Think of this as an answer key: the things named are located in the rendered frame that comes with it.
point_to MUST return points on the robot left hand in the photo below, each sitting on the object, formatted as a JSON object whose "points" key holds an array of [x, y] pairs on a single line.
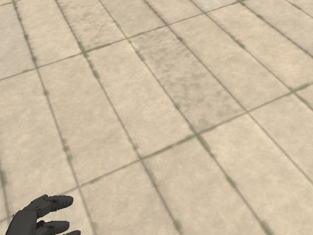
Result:
{"points": [[24, 222]]}

